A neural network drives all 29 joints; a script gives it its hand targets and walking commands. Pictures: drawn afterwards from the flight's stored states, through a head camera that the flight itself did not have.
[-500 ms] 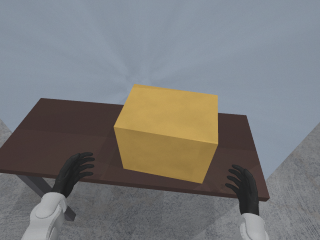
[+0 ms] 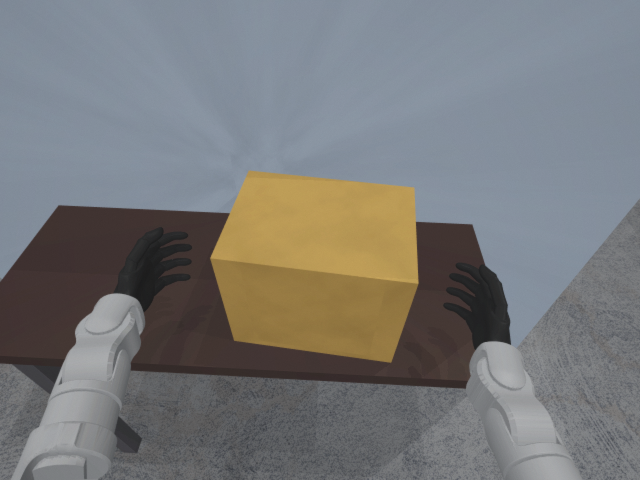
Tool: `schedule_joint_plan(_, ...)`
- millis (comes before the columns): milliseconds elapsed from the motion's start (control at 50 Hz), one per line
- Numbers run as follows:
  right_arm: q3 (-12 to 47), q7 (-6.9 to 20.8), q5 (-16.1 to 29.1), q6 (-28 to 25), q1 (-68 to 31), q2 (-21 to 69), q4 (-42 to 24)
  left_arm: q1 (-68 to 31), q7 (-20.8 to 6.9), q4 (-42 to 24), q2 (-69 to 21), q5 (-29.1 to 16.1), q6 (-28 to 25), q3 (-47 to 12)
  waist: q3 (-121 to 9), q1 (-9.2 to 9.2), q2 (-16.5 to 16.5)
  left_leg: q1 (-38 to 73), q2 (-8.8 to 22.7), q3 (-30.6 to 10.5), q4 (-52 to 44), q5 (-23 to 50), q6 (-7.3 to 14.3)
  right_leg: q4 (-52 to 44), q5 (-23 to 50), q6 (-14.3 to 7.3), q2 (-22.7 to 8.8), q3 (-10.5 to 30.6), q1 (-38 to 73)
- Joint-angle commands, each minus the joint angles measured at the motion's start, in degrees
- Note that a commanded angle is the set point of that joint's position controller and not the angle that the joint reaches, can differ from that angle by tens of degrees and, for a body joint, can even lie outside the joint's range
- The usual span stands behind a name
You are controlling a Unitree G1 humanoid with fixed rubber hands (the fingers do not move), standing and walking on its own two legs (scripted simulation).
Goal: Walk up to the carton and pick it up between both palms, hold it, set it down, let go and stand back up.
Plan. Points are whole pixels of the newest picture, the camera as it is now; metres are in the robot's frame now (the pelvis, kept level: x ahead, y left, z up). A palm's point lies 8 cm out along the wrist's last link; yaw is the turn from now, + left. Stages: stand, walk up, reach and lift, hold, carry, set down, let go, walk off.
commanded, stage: reach and lift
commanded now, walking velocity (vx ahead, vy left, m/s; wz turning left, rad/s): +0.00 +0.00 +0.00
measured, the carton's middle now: (320, 267) +0.44 +0.04 +0.00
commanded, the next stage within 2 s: none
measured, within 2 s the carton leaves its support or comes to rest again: neither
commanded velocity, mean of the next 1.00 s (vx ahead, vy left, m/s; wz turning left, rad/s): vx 0.00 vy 0.00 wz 0.00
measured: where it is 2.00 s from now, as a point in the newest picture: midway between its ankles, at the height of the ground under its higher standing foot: outside the picture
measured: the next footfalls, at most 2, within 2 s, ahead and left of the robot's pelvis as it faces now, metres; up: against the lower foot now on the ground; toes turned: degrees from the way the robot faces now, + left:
none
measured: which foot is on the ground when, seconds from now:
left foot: down 0.00-1.00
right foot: down 0.00-1.00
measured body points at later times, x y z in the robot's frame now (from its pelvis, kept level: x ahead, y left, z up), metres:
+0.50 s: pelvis +0.00 +0.00 +0.00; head +0.02 +0.02 +0.45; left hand +0.41 +0.27 +0.12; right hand +0.39 -0.17 +0.09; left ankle +0.01 +0.12 -0.75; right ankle -0.02 -0.13 -0.75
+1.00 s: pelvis +0.00 +0.00 +0.00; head +0.02 +0.02 +0.45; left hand +0.46 +0.26 +0.16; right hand +0.44 -0.18 +0.14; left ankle +0.01 +0.12 -0.75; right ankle -0.02 -0.13 -0.75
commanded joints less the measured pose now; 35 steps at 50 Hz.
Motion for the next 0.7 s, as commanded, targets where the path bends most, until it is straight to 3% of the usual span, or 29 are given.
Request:
schedule_joint_plan(0,-2.0,0.0,-0.2,0.0,-17.0,-3.9,-5.8,-18.7,0.2,-4.9,9.7,0.3,-0.8,3.2,-15.4,-0.25,4.4,7.7,-1.7,-0.4,-0.7,15.6,-1.4,-2.3,10.3,-0.8,1.1,0.3,-2.4)
schedule_joint_plan(320,-2.8,-0.2,2.1,3.3,-33.9,-7.1,4.0,-34.5,0.6,4.9,12.0,-0.3,0.6,1.4,-22.9,-2.75,5.5,8.5,-2.0,-0.8,1.2,20.1,-1.5,-1.4,15.2,-0.6,2.4,-1.0,-3.7)
schedule_joint_plan(580,-2.4,0.8,3.9,4.8,-47.7,-10.2,13.0,-46.9,1.4,15.2,13.6,-1.5,-0.3,-1.8,-28.5,-3.6,5.8,7.8,-2.4,-1.3,2.5,22.2,-1.4,-0.9,17.2,-0.7,3.1,-1.7,-6.5)
schedule_joint_plan(600,-0.5,1.0,4.8,4.5,-43.9,-9.8,13.6,-42.6,1.3,15.9,12.9,-0.9,-0.2,-2.4,-30.4,-2.81,6.3,10.6,-2.1,-2.3,3.3,25.9,-2.1,-0.7,18.5,-1.0,3.2,-2.2,-6.0)
schedule_joint_plan(680,-1.8,1.1,4.8,4.8,-51.6,-11.5,16.2,-51.2,1.4,19.2,14.8,-2.1,-0.3,-3.4,-31.0,-3.7,6.4,9.4,-2.2,-2.4,4.0,24.9,-2.3,-0.9,16.9,-0.9,3.1,-2.6,-9.0)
